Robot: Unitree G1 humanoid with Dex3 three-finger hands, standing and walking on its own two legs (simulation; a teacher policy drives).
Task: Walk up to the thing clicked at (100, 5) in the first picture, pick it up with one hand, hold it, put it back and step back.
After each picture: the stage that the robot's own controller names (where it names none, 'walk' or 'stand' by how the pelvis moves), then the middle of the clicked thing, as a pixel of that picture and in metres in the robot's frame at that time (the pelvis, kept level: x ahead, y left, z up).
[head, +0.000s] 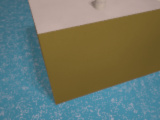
stand; out of the picture +0.89 -0.10 +0.06
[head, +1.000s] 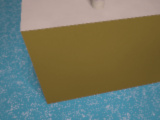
walk; out of the picture +0.80 -0.05 +0.09
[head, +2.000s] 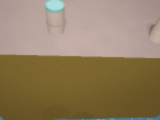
walk; (55, 18) +0.54 +0.13 +0.10
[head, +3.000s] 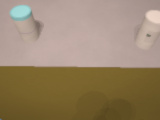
stand; (25, 25) +0.49 +0.22 +0.11
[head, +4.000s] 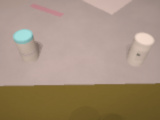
stand; (27, 46) +0.46 +0.22 +0.07
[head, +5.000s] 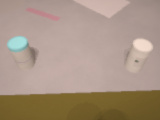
stand; (22, 54) +0.43 +0.23 +0.06
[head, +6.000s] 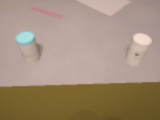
stand; (28, 48) +0.47 +0.22 +0.06
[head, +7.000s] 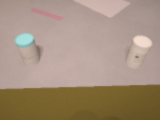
stand; (28, 50) +0.46 +0.22 +0.06
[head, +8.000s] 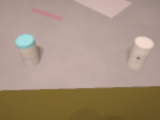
stand; (28, 51) +0.46 +0.22 +0.06
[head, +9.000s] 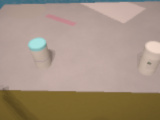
rise first; (40, 54) +0.45 +0.20 +0.06
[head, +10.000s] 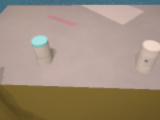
go down; (42, 51) +0.48 +0.19 +0.07
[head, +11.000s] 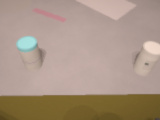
go down; (30, 54) +0.44 +0.19 +0.07
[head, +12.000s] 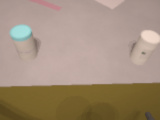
close in; (24, 43) +0.46 +0.19 +0.08
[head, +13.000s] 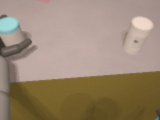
close; (13, 37) +0.47 +0.21 +0.11
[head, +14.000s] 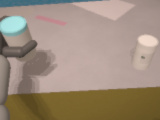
lift; (19, 40) +0.37 +0.18 +0.22
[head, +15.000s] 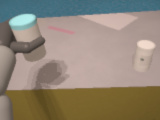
lift; (29, 38) +0.34 +0.16 +0.27
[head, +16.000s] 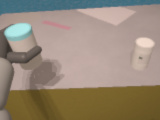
hold; (25, 47) +0.34 +0.17 +0.23
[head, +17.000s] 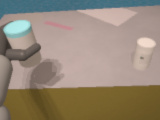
hold; (24, 44) +0.34 +0.17 +0.24
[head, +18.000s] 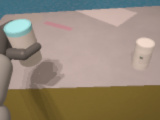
crouch; (24, 44) +0.33 +0.17 +0.24
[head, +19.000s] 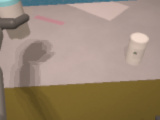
crouch; (13, 17) +0.43 +0.20 +0.26
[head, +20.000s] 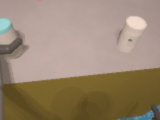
lower; (6, 39) +0.47 +0.21 +0.09
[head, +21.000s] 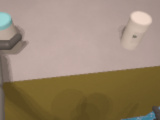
lower; (5, 34) +0.47 +0.21 +0.11
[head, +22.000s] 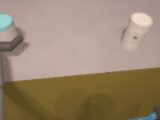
lower; (7, 35) +0.47 +0.21 +0.11
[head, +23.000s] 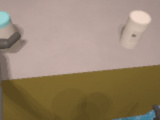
lower; (4, 33) +0.48 +0.21 +0.11
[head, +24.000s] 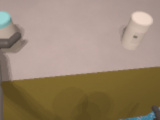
loosen; (5, 33) +0.48 +0.21 +0.11
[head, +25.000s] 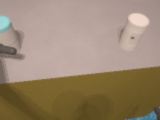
withdraw; (5, 37) +0.47 +0.21 +0.11
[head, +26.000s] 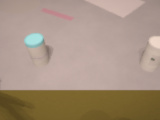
sink last; (37, 50) +0.45 +0.19 +0.08
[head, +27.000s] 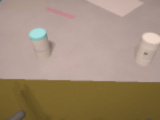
stand; (40, 44) +0.49 +0.21 +0.07
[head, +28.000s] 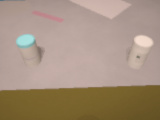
stand; (29, 51) +0.46 +0.21 +0.07
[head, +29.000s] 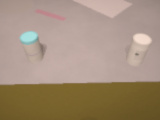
stand; (32, 47) +0.49 +0.21 +0.06
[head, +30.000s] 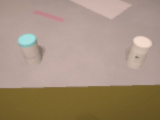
stand; (30, 50) +0.47 +0.21 +0.06
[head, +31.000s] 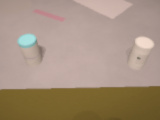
stand; (30, 50) +0.46 +0.21 +0.06
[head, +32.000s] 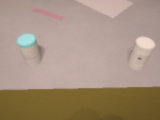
stand; (30, 50) +0.46 +0.21 +0.06
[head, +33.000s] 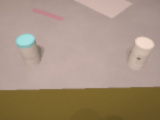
stand; (29, 51) +0.46 +0.21 +0.06
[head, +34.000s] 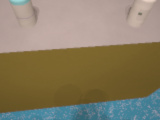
walk; (23, 10) +0.55 +0.21 +0.09
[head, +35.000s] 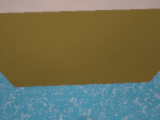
walk; out of the picture +0.78 +0.21 +0.09
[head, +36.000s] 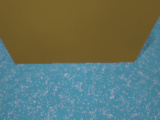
stand; out of the picture +1.07 +0.25 +0.08
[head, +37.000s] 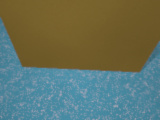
stand; out of the picture +1.07 +0.18 +0.07
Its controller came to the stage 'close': yes
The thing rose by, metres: 0.22
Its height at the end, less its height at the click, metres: +0.00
